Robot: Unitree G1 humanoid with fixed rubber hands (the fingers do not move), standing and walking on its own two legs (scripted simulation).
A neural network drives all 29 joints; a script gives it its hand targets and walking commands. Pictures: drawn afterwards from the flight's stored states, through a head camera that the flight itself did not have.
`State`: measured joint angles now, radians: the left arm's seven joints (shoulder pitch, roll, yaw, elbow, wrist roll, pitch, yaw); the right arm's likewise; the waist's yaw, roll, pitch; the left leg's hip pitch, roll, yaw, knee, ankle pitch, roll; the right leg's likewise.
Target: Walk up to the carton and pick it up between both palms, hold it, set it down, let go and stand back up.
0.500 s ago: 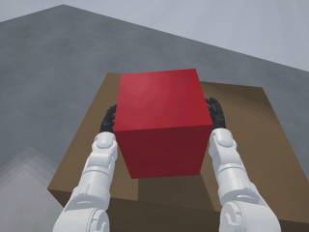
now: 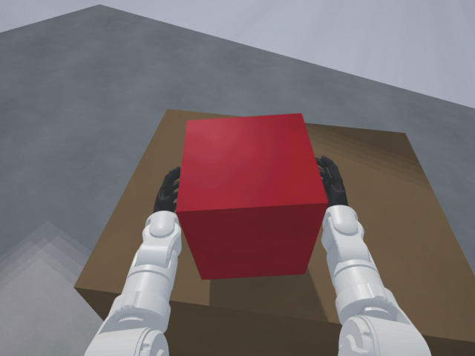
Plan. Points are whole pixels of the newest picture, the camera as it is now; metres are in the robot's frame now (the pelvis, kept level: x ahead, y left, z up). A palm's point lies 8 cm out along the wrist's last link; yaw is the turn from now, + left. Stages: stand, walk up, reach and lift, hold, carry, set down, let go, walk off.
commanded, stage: set down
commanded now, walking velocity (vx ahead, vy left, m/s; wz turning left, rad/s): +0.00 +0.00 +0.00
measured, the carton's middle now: (248, 201) +0.40 -0.01 +0.05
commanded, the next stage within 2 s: none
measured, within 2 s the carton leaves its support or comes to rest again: rests again in 1.60 s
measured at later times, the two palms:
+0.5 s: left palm (166, 218) +0.37 +0.15 +0.03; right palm (326, 203) +0.39 -0.15 +0.06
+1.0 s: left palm (166, 227) +0.36 +0.15 +0.01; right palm (323, 211) +0.39 -0.15 +0.05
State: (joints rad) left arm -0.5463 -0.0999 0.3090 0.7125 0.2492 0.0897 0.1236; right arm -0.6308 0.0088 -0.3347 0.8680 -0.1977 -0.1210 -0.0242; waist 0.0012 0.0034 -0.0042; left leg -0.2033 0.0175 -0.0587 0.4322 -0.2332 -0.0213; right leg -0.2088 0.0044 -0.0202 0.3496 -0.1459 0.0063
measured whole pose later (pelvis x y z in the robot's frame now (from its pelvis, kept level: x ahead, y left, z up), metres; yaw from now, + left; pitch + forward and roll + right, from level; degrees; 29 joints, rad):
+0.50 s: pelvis +0.01 +0.00 +0.00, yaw +0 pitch +1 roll -1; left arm -0.52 -0.10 0.33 0.80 0.25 -0.02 0.13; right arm -0.63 0.03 -0.40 0.93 -0.29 -0.18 0.01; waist 0.00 0.00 0.01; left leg -0.20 0.02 -0.06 0.43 -0.25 -0.02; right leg -0.21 0.00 -0.02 0.35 -0.16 0.01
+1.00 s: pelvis +0.02 +0.00 +0.00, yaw +0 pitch +2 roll -1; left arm -0.48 -0.10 0.33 0.86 0.25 -0.15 0.14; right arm -0.60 0.04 -0.42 0.99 -0.30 -0.29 0.00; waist 0.00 0.00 0.01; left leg -0.20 0.02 -0.05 0.43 -0.26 -0.02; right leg -0.21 0.00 -0.02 0.35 -0.17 0.01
